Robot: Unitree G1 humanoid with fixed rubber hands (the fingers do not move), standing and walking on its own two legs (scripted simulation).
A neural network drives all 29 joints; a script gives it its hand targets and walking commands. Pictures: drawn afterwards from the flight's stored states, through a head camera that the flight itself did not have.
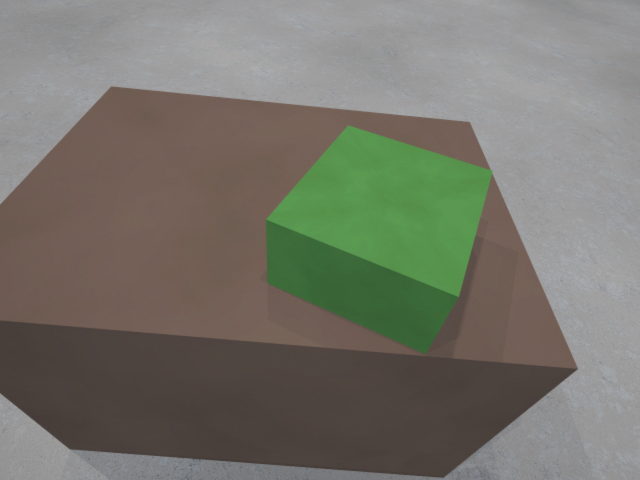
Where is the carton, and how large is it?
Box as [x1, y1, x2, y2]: [266, 125, 492, 353]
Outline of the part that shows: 348,125 266,219 267,282 425,353 458,297 492,171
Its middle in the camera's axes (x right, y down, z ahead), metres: +0.11 -0.02 +0.69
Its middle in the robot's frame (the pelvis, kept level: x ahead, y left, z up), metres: +0.55 -0.09 +0.00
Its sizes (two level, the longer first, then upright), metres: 0.317 0.286 0.153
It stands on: a pedestal, 0.68 m high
